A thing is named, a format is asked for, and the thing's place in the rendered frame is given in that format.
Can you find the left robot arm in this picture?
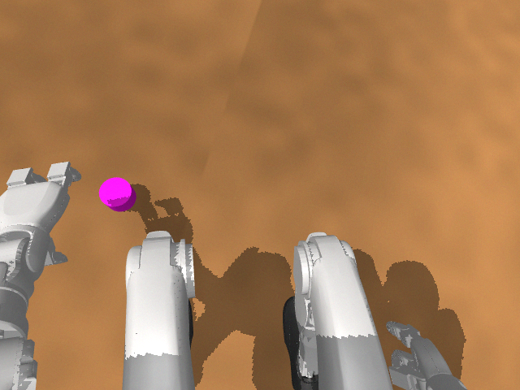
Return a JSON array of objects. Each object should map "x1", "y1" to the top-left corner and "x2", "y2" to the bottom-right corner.
[{"x1": 0, "y1": 225, "x2": 50, "y2": 390}]

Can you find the right robot arm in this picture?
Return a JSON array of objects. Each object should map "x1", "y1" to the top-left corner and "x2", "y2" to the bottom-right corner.
[{"x1": 426, "y1": 374, "x2": 467, "y2": 390}]

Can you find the tin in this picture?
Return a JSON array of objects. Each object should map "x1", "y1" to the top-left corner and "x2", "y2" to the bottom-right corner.
[{"x1": 99, "y1": 177, "x2": 137, "y2": 212}]

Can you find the right robot foot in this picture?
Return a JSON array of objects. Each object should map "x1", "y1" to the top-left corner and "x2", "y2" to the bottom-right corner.
[{"x1": 283, "y1": 296, "x2": 319, "y2": 390}]

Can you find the left robot hand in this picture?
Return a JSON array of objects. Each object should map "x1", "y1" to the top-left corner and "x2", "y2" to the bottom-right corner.
[{"x1": 0, "y1": 162, "x2": 81, "y2": 266}]

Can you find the right robot hand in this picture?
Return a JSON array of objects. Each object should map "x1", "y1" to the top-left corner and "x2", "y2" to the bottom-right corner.
[{"x1": 386, "y1": 321, "x2": 452, "y2": 390}]

